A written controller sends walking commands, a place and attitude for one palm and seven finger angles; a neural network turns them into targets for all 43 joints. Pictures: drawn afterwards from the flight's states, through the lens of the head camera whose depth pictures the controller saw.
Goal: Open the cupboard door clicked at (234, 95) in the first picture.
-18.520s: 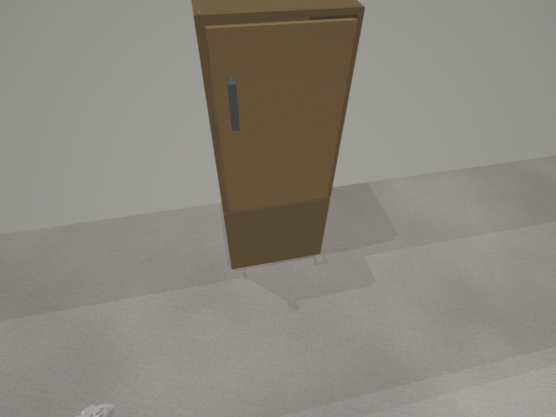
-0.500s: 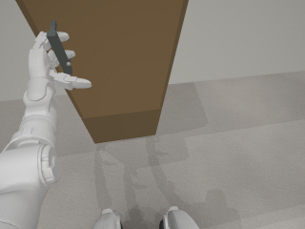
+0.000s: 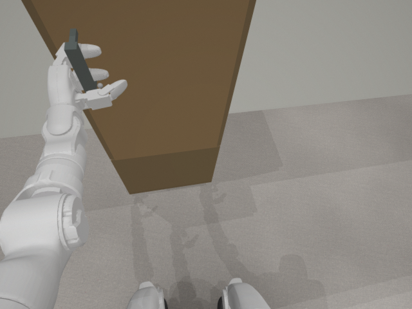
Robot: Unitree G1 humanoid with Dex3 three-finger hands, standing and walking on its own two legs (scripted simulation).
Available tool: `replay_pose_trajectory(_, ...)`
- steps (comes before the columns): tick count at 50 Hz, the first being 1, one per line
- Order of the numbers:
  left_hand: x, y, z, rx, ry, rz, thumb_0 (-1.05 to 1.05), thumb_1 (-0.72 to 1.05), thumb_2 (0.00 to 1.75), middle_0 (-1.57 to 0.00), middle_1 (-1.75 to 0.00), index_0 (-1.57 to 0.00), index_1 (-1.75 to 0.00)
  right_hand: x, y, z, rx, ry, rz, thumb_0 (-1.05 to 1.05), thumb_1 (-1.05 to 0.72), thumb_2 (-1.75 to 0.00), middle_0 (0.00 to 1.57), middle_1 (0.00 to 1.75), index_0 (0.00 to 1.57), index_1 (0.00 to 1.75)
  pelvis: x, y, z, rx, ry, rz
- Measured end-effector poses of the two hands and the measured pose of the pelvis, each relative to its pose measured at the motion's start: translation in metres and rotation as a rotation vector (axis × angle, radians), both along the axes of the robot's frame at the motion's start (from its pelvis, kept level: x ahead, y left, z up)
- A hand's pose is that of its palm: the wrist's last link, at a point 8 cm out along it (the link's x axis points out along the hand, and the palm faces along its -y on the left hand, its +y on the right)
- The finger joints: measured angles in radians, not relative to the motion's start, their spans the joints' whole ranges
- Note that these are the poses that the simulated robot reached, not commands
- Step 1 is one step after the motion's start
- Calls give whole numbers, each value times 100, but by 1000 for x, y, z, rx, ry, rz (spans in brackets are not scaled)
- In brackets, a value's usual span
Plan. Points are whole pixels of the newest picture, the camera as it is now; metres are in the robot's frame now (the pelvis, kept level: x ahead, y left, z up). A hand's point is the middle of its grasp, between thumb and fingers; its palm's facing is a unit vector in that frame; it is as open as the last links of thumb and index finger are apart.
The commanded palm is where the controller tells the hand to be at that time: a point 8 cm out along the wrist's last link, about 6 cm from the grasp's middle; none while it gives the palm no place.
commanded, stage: close the thumb around the handle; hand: left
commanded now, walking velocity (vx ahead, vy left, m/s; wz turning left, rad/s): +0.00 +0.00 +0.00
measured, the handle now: (84, 67) +0.56 +0.19 +0.10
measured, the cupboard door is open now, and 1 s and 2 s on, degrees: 0 27 43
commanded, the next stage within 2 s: pull the door open along its arc in 0.30 s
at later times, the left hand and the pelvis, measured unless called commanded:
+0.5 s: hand (100, 85) +0.52 +0.16 +0.09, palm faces +0.09 -1.00 +0.00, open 5.2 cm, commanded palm +0.48 +0.20 +0.09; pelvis +0.00 -0.01 +0.00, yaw +0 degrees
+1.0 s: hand (135, 144) +0.38 +0.09 +0.10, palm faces +0.25 -0.96 +0.14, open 5.8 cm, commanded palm +0.33 +0.13 +0.09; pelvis +0.02 +0.00 +0.02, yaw +0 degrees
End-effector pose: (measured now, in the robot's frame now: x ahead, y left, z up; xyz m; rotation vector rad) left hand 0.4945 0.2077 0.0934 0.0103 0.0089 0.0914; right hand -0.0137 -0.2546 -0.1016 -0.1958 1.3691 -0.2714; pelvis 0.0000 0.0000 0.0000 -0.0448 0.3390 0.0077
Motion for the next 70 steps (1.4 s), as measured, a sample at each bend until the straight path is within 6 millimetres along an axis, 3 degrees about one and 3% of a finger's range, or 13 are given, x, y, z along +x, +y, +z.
replay_pose_trajectory(9,2,-1,-1,1,-3,-1,1,63,78,-38,-132,-38,-132,-5,-6,2,-17,18,-1,0,-90,-90,20,30,20,30,-1,-2,-1,0,7,2)
replay_pose_trajectory(14,3,0,-2,2,3,2,1,79,85,-39,-134,-40,-134,-7,-10,2,-23,25,1,0,-90,-90,20,30,20,30,-2,-4,-1,-1,10,5)
replay_pose_trajectory(25,1,-1,-2,-9,2,-6,2,81,84,-39,-135,-40,-135,-5,-11,4,-26,10,-5,0,-90,-90,20,30,20,30,-1,-6,0,-1,9,1)
replay_pose_trajectory(32,-17,-4,-2,-12,-9,-19,2,81,82,-39,-135,-39,-135,6,-7,5,4,-25,-15,0,-90,-90,20,30,20,30,5,-4,5,5,-13,-12)
replay_pose_trajectory(37,-41,-11,-3,-20,-23,-33,2,80,80,-38,-135,-40,-135,29,-3,7,31,-92,-14,0,-90,-90,20,30,20,30,12,-3,11,11,-43,-20)
replay_pose_trajectory(43,-85,-29,-4,-53,-40,-40,2,76,77,-36,-135,-39,-135,75,1,13,61,-224,31,0,-90,-90,20,30,20,30,18,-3,17,17,-89,-18)
replay_pose_trajectory(49,-136,-66,-4,-150,-45,144,5,72,75,-35,-135,-39,-135,134,12,20,103,-377,152,1,-90,-90,20,30,20,30,19,-4,19,25,-128,-3)
replay_pose_trajectory(56,-183,-114,1,-80,-13,225,4,72,74,-36,-135,-40,-135,193,30,35,154,-531,264,1,-90,-90,20,30,20,30,17,-14,20,41,-171,13)
replay_pose_trajectory(63,-208,-141,7,-4,45,198,4,71,73,-35,-131,-40,-134,222,32,48,197,-610,285,1,-90,-90,20,30,20,30,21,-33,24,52,-221,25)
replay_pose_trajectory(70,-222,-160,11,12,84,157,4,70,73,-32,-124,-38,-134,232,12,54,197,-624,283,1,-90,-90,20,30,20,30,31,-51,27,61,-258,43)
